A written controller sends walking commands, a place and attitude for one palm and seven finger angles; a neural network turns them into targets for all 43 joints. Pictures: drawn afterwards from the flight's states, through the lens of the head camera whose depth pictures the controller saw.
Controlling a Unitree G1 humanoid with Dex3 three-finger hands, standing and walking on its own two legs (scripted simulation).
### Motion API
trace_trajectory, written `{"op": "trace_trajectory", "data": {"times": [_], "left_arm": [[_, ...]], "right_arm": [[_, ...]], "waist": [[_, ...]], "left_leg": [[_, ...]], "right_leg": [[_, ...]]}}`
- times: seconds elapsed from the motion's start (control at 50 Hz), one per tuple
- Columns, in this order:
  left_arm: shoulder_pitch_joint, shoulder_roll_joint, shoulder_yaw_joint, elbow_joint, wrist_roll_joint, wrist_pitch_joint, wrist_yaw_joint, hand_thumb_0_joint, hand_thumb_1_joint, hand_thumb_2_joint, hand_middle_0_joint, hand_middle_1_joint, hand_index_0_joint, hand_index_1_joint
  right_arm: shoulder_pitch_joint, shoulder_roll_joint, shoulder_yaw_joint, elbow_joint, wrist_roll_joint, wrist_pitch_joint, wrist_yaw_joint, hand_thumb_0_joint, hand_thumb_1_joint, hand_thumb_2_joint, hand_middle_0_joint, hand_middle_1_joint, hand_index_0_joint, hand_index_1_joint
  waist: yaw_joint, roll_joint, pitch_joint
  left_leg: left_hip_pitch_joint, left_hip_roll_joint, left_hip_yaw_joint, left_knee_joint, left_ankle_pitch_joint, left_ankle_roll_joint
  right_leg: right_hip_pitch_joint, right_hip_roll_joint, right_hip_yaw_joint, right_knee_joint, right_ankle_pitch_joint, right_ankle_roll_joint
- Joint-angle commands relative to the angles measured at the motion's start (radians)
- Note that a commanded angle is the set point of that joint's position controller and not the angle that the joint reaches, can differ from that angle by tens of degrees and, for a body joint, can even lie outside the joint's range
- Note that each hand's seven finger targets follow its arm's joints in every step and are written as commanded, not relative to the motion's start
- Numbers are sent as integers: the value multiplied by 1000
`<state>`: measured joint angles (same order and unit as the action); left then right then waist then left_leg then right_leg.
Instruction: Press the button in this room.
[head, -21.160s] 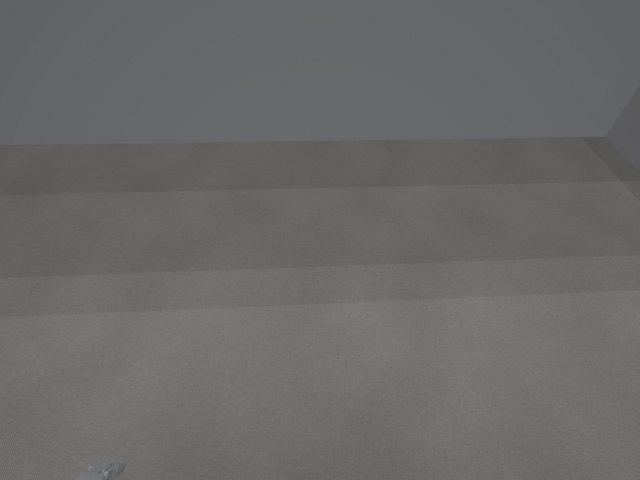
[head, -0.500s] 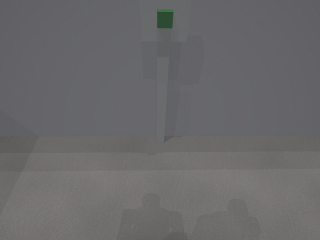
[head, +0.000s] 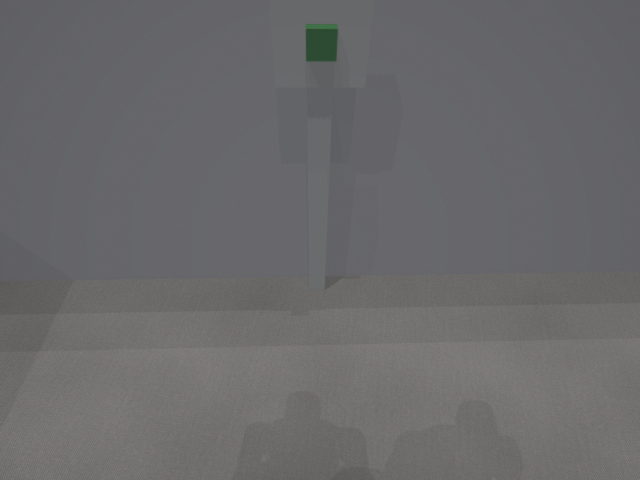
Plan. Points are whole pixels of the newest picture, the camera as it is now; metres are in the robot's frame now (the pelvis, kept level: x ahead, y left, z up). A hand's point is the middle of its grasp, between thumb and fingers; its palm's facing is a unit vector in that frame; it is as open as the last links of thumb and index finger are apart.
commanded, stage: look at it before walking up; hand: left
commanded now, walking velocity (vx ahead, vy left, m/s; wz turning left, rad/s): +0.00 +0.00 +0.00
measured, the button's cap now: (321, 42) +0.87 +0.05 +0.16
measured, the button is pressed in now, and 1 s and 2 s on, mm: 0 0 0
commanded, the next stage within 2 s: walk to a spot facing it in 0.28 s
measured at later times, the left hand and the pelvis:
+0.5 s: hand out of the picture -0.02 +0.16 -0.18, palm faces +0.04 -0.98 -0.18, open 7.4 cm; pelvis -0.01 -0.01 +0.00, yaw -1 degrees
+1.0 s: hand out of the picture +0.12 +0.15 -0.18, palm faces -0.21 -0.93 -0.31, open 7.4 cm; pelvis -0.03 -0.04 -0.03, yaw -16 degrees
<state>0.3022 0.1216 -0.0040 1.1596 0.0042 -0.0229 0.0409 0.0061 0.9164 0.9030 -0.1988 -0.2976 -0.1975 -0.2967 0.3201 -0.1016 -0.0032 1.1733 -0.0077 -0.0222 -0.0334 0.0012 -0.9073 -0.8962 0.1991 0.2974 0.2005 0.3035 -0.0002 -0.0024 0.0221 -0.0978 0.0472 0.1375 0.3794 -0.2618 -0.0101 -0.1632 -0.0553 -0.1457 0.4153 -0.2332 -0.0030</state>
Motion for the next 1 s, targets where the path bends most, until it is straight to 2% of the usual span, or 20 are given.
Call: {"op": "trace_trajectory", "data": {"times": [0.0, 0.36, 0.4, 0.48, 0.56, 0.62, 0.66, 0.68, 0.7, 0.72, 0.74, 0.78, 0.84, 0.86, 0.88, 0.9, 0.92, 0.94, 0.96, 0.98], "left_arm": [[83, 84, 13, -17, 3, -8, 7, 0, 900, 900, -200, -300, -200, -300], [56, 125, 22, -30, 6, -16, 3, 0, 900, 900, -200, -300, -200, -300], [59, 98, 22, -30, 6, -3, 2, 0, 900, 900, -200, -300, -200, -300], [15, 143, 53, -61, 11, 24, -8, 0, 900, 900, -200, -300, -200, -300], [-23, 181, 84, -118, 16, 40, -19, 0, 900, 900, -200, -300, -200, -300], [-49, 195, 97, -154, 18, 46, -24, 0, 900, 900, -200, -300, -200, -300], [-74, 187, 100, -184, 19, 49, -30, 0, 900, 900, -200, -300, -200, -300], [-89, 170, 101, -203, 19, 51, -34, 0, 900, 900, -200, -300, -200, -300], [-106, 146, 100, -221, 21, 56, -40, 0, 900, 900, -200, -300, -200, -300], [-119, 140, 104, -237, 27, 63, -42, 0, 900, 900, -200, -300, -200, -300], [-125, 143, 109, -249, 28, 67, -45, 0, 900, 900, -200, -300, -200, -300], [-136, 127, 110, -270, 24, 63, -51, 0, 900, 900, -200, -300, -200, -300], [-100, 123, 104, -276, 21, 57, -56, 0, 900, 900, -200, -300, -200, -300], [-75, 130, 105, -271, 20, 52, -57, 0, 900, 900, -200, -300, -200, -300], [-18, 154, 111, -259, 20, 44, -55, 0, 900, 900, -200, -300, -200, -300], [49, 233, 122, -242, 25, 30, -48, 0, 900, 900, -200, -300, -200, -300], [79, 356, 142, -238, 28, 15, -31, 0, 900, 900, -200, -300, -200, -300], [115, 353, 133, -237, 6, 24, -21, 0, 900, 900, -200, -300, -200, -300], [52, 354, 137, -251, 10, 28, -17, 0, 900, 900, -200, -300, -200, -300], [-4, 327, 132, -272, 10, 29, -16, 0, 900, 900, -200, -300, -200, -300]], "right_arm": [[81, -84, -15, -16, 2, -9, -5, 0, -900, -900, 200, 300, 200, 300], [47, -126, -27, -35, 1, -7, -3, 0, -900, -900, 200, 300, 200, 300], [47, -96, -25, -33, 0, 1, -6, 0, -900, -900, 200, 300, 200, 300], [21, -121, -47, -63, -3, 26, -11, 0, -900, -900, 200, 300, 200, 300], [-8, -144, -69, -118, -6, 36, -10, 0, -900, -900, 200, 300, 200, 300], [-16, -156, -80, -152, -5, 34, -9, 0, -900, -900, 200, 300, 200, 300], [-22, -177, -87, -169, -8, 29, -8, 0, -900, -900, 200, 300, 200, 300], [-21, -202, -94, -177, -10, 25, -10, 0, -900, -900, 200, 300, 200, 300], [-23, -237, -103, -181, -12, 19, -11, 0, -900, -900, 200, 300, 200, 300], [-32, -240, -107, -186, -13, 13, -11, 0, -900, -900, 200, 300, 200, 300], [-47, -238, -104, -191, -17, 8, -12, 0, -900, -900, 200, 300, 200, 300], [-95, -245, -111, -205, -25, 5, -8, 0, -900, -900, 200, 300, 200, 300], [-125, -269, -120, -217, -28, 14, 2, 0, -900, -900, 200, 300, 200, 300], [-130, -280, -122, -218, -26, 19, 5, 0, -900, -900, 200, 300, 200, 300], [-137, -287, -123, -225, -22, 23, 10, 0, -900, -900, 200, 300, 200, 300], [-123, -259, -119, -242, -12, 27, 16, 0, -900, -900, 200, 300, 200, 300], [-143, -180, -95, -304, -8, 32, 23, 0, -900, -900, 200, 300, 200, 300], [-209, -193, -87, -329, -1, 48, 11, 0, -900, -900, 200, 300, 200, 300], [-222, -179, -86, -331, -1, 52, 8, 0, -900, -900, 200, 300, 200, 300], [-233, -205, -88, -328, -7, 52, 7, 0, -900, -900, 200, 300, 200, 300]], "waist": [[1, 11, 65], [0, 6, 71], [-2, 12, 83], [-7, -8, 91], [-8, -51, 46], [-14, -45, 5], [-20, 23, 1], [-23, 107, -2], [-27, 226, 3], [-26, 252, 7], [-22, 204, 10], [-6, 152, 24], [3, 153, -5], [15, 145, -17], [46, 96, -44], [80, -83, -71], [86, -375, -70], [109, -229, -67], [77, -238, -53], [66, -217, -36]], "left_leg": [[-57, 95, -90, -76, 187, 23], [-60, 93, -98, -80, 135, 20], [-55, 99, -76, -58, 126, 13], [-83, 108, -28, 28, 32, 7], [-97, 110, -3, 107, -61, 8], [-84, 119, -12, 137, -94, 14], [-54, 170, -59, 86, -100, 36], [-37, 240, -118, 16, -101, 62], [-52, 355, -190, -77, -57, 113], [-43, 424, -214, -114, 54, 165], [-34, 435, -192, -100, 157, 186], [-22, 408, -82, -35, 298, 168], [-31, 369, 22, 66, 345, 111], [-43, 352, 52, 127, 343, 83], [-66, 322, 92, 238, 331, 46], [-186, 254, 125, 458, 189, -12], [-499, 90, 94, 721, -352, -69], [-480, 76, -75, 796, -405, -61], [-518, 74, -119, 849, -356, -57], [-528, 79, -152, 863, -287, -57]], "right_leg": [[7, -93, 99, -72, 199, -9], [4, -95, 107, -97, 163, -18], [-31, -91, 126, -87, 178, -18], [-116, -96, 184, -40, 149, -39], [-183, -109, 251, -23, 77, -64], [-225, -101, 284, 0, 60, -72], [-293, -51, 253, 81, 56, -54], [-333, 4, 196, 193, 53, -33], [-354, 46, 106, 391, -43, -7], [-405, 32, 100, 592, -221, 7], [-440, 9, 127, 674, -271, 16], [-431, -24, 118, 625, -268, 24], [-274, -4, 49, 406, -227, 20], [-207, 13, 30, 300, -157, 18], [-107, 34, 11, 163, -23, 13], [42, -43, 136, 17, 217, -15], [163, -305, 551, -20, 652, -132], [84, -347, 563, -37, 722, -214], [64, -313, 577, -49, 574, -216], [43, -283, 565, -56, 449, -206]]}}
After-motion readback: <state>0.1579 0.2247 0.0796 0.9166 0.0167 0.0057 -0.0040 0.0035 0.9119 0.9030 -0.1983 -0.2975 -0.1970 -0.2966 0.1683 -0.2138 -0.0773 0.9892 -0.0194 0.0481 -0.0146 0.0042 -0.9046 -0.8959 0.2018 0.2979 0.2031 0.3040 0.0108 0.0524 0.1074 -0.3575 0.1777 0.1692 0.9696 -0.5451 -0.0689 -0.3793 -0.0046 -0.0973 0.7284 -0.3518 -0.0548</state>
